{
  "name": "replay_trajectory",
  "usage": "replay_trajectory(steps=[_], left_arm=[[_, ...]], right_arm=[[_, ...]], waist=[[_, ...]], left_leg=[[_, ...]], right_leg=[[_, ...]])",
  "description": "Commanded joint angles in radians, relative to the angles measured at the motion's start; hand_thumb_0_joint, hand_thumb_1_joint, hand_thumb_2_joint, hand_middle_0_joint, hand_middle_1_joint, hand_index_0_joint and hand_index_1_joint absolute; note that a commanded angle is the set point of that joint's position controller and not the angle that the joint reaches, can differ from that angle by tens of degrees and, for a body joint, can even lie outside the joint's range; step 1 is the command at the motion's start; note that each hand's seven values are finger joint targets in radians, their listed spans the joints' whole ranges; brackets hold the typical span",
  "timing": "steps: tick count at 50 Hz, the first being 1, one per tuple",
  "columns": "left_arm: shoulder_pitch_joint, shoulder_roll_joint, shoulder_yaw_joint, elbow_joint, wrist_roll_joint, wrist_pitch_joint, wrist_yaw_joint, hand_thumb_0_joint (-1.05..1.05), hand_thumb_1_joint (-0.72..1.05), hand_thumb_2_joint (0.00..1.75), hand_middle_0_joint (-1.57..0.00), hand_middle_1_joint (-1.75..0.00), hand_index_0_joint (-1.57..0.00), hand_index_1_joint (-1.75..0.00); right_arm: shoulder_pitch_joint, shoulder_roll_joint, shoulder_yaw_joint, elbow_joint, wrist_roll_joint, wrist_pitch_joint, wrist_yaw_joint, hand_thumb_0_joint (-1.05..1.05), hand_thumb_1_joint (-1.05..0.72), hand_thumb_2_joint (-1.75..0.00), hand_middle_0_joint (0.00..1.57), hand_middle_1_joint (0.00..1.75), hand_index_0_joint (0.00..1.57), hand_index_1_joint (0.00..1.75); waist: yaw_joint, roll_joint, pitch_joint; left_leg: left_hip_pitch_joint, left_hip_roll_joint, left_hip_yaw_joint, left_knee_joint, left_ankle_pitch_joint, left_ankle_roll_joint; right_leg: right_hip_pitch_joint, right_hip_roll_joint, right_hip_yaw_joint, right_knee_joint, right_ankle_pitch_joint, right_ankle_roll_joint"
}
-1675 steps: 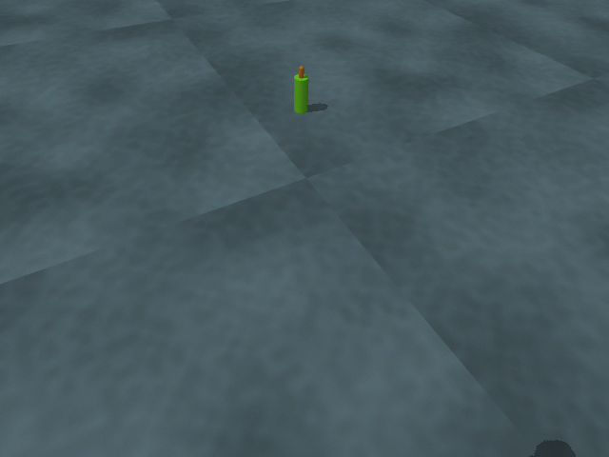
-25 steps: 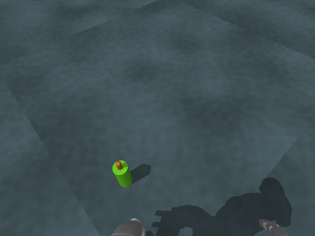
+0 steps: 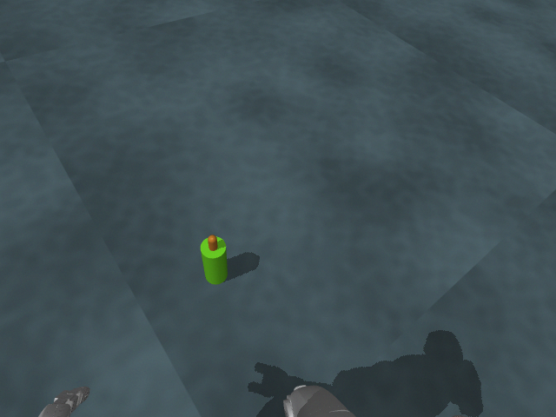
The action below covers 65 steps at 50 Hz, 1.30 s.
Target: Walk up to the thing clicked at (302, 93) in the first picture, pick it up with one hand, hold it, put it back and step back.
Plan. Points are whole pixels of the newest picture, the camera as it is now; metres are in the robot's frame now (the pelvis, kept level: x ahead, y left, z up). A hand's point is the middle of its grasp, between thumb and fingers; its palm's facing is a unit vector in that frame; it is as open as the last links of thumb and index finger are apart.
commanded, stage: step back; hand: left
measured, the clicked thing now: (214, 257) +0.68 +0.16 -0.63
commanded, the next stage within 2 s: none
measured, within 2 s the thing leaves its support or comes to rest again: neither
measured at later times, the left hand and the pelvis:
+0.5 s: hand out of the picture -0.06 +0.24 -0.14, palm faces -0.03 -0.91 -0.42, open 7.4 cm; pelvis -0.17 -0.02 -0.01, yaw -1 degrees
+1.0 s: hand out of the picture -0.26 +0.22 -0.16, palm faces -0.08 -0.92 -0.38, open 7.4 cm; pelvis -0.34 -0.04 -0.01, yaw -5 degrees
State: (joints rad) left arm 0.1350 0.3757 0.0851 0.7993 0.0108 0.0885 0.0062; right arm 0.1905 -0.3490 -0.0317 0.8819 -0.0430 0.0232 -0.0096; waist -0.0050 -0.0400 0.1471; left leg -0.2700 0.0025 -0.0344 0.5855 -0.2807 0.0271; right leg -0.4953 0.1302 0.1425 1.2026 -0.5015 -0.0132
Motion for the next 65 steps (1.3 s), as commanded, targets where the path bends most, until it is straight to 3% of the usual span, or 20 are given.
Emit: replay_trajectory(steps=[1, 10, 12, 13, 14, 18, 26, 29, 30, 34, 38, 43, 46, 47, 49, 50, 54, 62, 64, 65], left_arm=[[0.053, 0.172, 0.062, -0.071, 0.008, -0.035, 0.014, 0.0, 0.9, 0.9, -0.2, -0.3, -0.2, -0.3], [0.173, 0.169, 0.047, 0.014, 0.017, -0.074, 0.007, 0.0, 0.9, 0.9, -0.2, -0.3, -0.2, -0.3], [0.185, 0.271, 0.075, 0.012, 0.038, -0.078, 0.002, 0.0, 0.9, 0.9, -0.2, -0.3, -0.2, -0.3], [0.1, 0.369, 0.093, -0.025, 0.032, -0.068, -0.001, 0.0, 0.9, 0.9, -0.2, -0.3, -0.2, -0.3], [-0.006, 0.408, 0.098, -0.069, 0.034, -0.073, 0.006, 0.0, 0.9, 0.9, -0.2, -0.3, -0.2, -0.3], [-0.082, 0.253, 0.064, -0.085, 0.035, -0.073, 0.017, 0.0, 0.9, 0.9, -0.2, -0.3, -0.2, -0.3], [-0.023, 0.24, 0.051, -0.101, 0.017, -0.04, 0.027, 0.0, 0.9, 0.9, -0.2, -0.3, -0.2, -0.3], [0.038, 0.154, 0.019, -0.108, 0.002, -0.026, 0.025, 0.0, 0.9, 0.9, -0.2, -0.3, -0.2, -0.3], [-0.037, 0.206, 0.036, -0.115, 0.011, -0.025, 0.042, 0.0, 0.9, 0.9, -0.2, -0.3, -0.2, -0.3], [0.036, 0.206, 0.039, -0.055, -0.007, -0.018, 0.026, 0.0, 0.9, 0.9, -0.2, -0.3, -0.2, -0.3], [0.024, 0.191, 0.043, -0.053, 0.016, -0.033, 0.02, 0.0, 0.9, 0.9, -0.2, -0.3, -0.2, -0.3], [0.032, 0.197, 0.026, -0.024, 0.021, -0.068, 0.0, 0.0, 0.9, 0.9, -0.2, -0.3, -0.2, -0.3], [0.183, 0.185, 0.034, 0.076, 0.022, -0.085, -0.006, 0.0, 0.9, 0.9, -0.2, -0.3, -0.2, -0.3], [0.198, 0.204, 0.048, 0.103, 0.031, -0.091, -0.005, 0.0, 0.9, 0.9, -0.2, -0.3, -0.2, -0.3], [0.104, 0.321, 0.077, 0.052, 0.045, -0.097, -0.003, 0.0, 0.9, 0.9, -0.2, -0.3, -0.2, -0.3], [0.018, 0.385, 0.081, 0.028, 0.049, -0.091, -0.003, 0.0, 0.9, 0.9, -0.2, -0.3, -0.2, -0.3], [-0.049, 0.237, 0.052, 0.023, 0.039, -0.112, 0.002, 0.0, 0.9, 0.9, -0.2, -0.3, -0.2, -0.3], [0.03, 0.264, 0.051, 0.037, 0.028, -0.096, -0.017, 0.0, 0.9, 0.9, -0.2, -0.3, -0.2, -0.3], [0.063, 0.171, 0.014, 0.033, 0.017, -0.095, -0.017, 0.0, 0.9, 0.9, -0.2, -0.3, -0.2, -0.3], [0.026, 0.118, -0.001, 0.008, 0.007, -0.095, -0.021, 0.0, 0.9, 0.9, -0.2, -0.3, -0.2, -0.3]], right_arm=[[-0.051, -0.258, -0.081, -0.111, 0.011, -0.032, -0.031, 0.0, -0.9, -0.9, 0.2, 0.3, 0.2, 0.3], [-0.075, -0.302, -0.092, -0.14, 0.025, 0.007, -0.017, 0.0, -0.9, -0.9, 0.2, 0.3, 0.2, 0.3], [-0.087, -0.241, -0.076, -0.159, 0.036, 0.011, -0.01, 0.0, -0.9, -0.9, 0.2, 0.3, 0.2, 0.3], [-0.134, -0.212, -0.076, -0.167, 0.038, 0.014, -0.024, 0.0, -0.9, -0.9, 0.2, 0.3, 0.2, 0.3], [-0.107, -0.252, -0.094, -0.156, 0.036, 0.02, -0.032, 0.0, -0.9, -0.9, 0.2, 0.3, 0.2, 0.3], [-0.025, -0.23, -0.074, -0.087, 0.045, 0.011, -0.018, 0.0, -0.9, -0.9, 0.2, 0.3, 0.2, 0.3], [0.09, -0.196, -0.065, -0.06, 0.017, -0.023, -0.023, 0.0, -0.9, -0.9, 0.2, 0.3, 0.2, 0.3], [0.001, -0.361, -0.107, -0.079, -0.014, -0.019, -0.02, 0.0, -0.9, -0.9, 0.2, 0.3, 0.2, 0.3], [0.016, -0.434, -0.117, -0.099, -0.009, -0.018, -0.016, 0.0, -0.9, -0.9, 0.2, 0.3, 0.2, 0.3], [-0.117, -0.274, -0.075, -0.112, -0.005, -0.027, -0.033, 0.0, -0.9, -0.9, 0.2, 0.3, 0.2, 0.3], [0.004, -0.241, -0.08, -0.09, 0.012, -0.027, -0.029, 0.0, -0.9, -0.9, 0.2, 0.3, 0.2, 0.3], [-0.005, -0.291, -0.096, -0.09, 0.0, -0.022, -0.014, 0.0, -0.9, -0.9, 0.2, 0.3, 0.2, 0.3], [-0.066, -0.316, -0.097, -0.097, -0.004, -0.001, -0.004, 0.0, -0.9, -0.9, 0.2, 0.3, 0.2, 0.3], [-0.048, -0.278, -0.087, -0.09, -0.003, 0.003, -0.002, 0.0, -0.9, -0.9, 0.2, 0.3, 0.2, 0.3], [-0.066, -0.179, -0.056, -0.12, 0.009, -0.008, -0.006, 0.0, -0.9, -0.9, 0.2, 0.3, 0.2, 0.3], [-0.111, -0.247, -0.083, -0.103, 0.006, -0.01, -0.017, 0.0, -0.9, -0.9, 0.2, 0.3, 0.2, 0.3], [-0.006, -0.218, -0.07, -0.025, 0.027, -0.026, -0.001, 0.0, -0.9, -0.9, 0.2, 0.3, 0.2, 0.3], [0.052, -0.199, -0.073, 0.018, 0.012, -0.081, 0.004, 0.0, -0.9, -0.9, 0.2, 0.3, 0.2, 0.3], [0.117, -0.244, -0.095, 0.041, 0.006, -0.098, -0.007, 0.0, -0.9, -0.9, 0.2, 0.3, 0.2, 0.3], [0.135, -0.329, -0.113, 0.035, -0.004, -0.101, -0.01, 0.0, -0.9, -0.9, 0.2, 0.3, 0.2, 0.3]], waist=[[0.019, 0.16, -0.146], [0.029, 0.218, -0.277], [0.037, -0.006, -0.233], [0.067, -0.236, -0.165], [0.048, -0.284, -0.092], [-0.009, -0.122, -0.065], [0.004, -0.164, -0.227], [0.061, 0.225, -0.204], [-0.032, 0.301, -0.198], [0.067, 0.156, -0.125], [0.002, 0.147, -0.162], [-0.04, 0.226, -0.235], [0.037, 0.233, -0.211], [0.041, 0.159, -0.194], [0.051, -0.142, -0.094], [0.069, -0.179, -0.009], [0.003, -0.091, -0.007], [0.027, -0.123, -0.099], [0.0, 0.051, -0.193], [-0.016, 0.22, -0.194]], left_leg=[[0.162, 0.239, -0.19, -0.122, 0.5, 0.197], [0.104, 0.193, -0.114, 0.021, 0.338, 0.138], [-0.208, 0.063, -0.077, 0.151, 0.016, 0.026], [-0.211, -0.086, -0.02, 0.39, -0.297, -0.021], [-0.138, -0.044, -0.111, 0.568, -0.337, -0.032], [-0.181, -0.13, -0.111, 0.63, -0.172, -0.031], [-0.038, -0.023, 0.019, -0.166, -0.023, -0.022], [0.198, 0.296, -0.428, -0.223, 0.443, 0.118], [0.013, 0.414, -0.53, -0.242, 0.439, 0.236], [-0.002, 0.215, -0.176, -0.168, 0.507, 0.156], [0.183, 0.202, -0.191, -0.136, 0.455, 0.17], [0.2, 0.23, -0.205, -0.188, -0.086, 0.193], [-0.002, 0.21, -0.145, -0.148, -0.159, 0.148], [-0.079, 0.162, -0.107, -0.055, -0.153, 0.105], [-0.343, -0.048, -0.025, 0.198, -0.27, -0.027], [-0.194, -0.001, -0.095, 0.322, -0.274, -0.048], [-0.203, -0.062, -0.083, 0.372, -0.096, -0.037], [0.018, -0.04, 0.075, -0.208, -0.036, -0.024], [0.292, 0.083, -0.159, -0.268, 0.047, 0.027], [0.368, 0.293, -0.487, -0.312, -0.032, 0.125]], right_leg=[[-0.038, -0.032, 0.048, 0.013, 0.004, 0.036], [0.315, -0.091, -0.146, -0.802, 0.27, 0.007], [0.396, -0.277, 0.173, -0.771, 0.282, -0.081], [0.159, -0.474, 0.366, -0.884, 0.23, -0.243], [-0.044, -0.561, 0.458, -0.939, 0.199, -0.299], [0.065, -0.32, 0.072, -0.792, 0.386, -0.167], [0.412, -0.343, 0.049, -0.543, 0.655, -0.137], [-0.071, -0.057, -0.114, -0.214, -0.073, -0.012], [0.017, -0.07, 0.002, -0.087, -0.181, 0.008], [-0.012, -0.022, 0.074, 0.123, 0.02, -0.003], [-0.037, -0.039, 0.039, -0.027, 0.03, 0.041], [0.113, -0.114, -0.086, -0.467, -0.031, 0.036], [0.352, -0.108, -0.137, -0.798, 0.101, -0.019], [0.414, -0.107, -0.082, -0.854, 0.12, -0.043], [0.286, -0.407, 0.392, -0.972, -0.289, -0.152], [-0.023, -0.529, 0.487, -1.027, -0.435, -0.248], [0.163, -0.321, 0.103, -0.917, 0.045, -0.147], [0.328, -0.339, 0.026, -0.732, 0.254, -0.138], [0.152, -0.224, -0.099, -0.446, 0.359, -0.056], [-0.083, -0.106, -0.184, -0.319, 0.043, -0.014]])
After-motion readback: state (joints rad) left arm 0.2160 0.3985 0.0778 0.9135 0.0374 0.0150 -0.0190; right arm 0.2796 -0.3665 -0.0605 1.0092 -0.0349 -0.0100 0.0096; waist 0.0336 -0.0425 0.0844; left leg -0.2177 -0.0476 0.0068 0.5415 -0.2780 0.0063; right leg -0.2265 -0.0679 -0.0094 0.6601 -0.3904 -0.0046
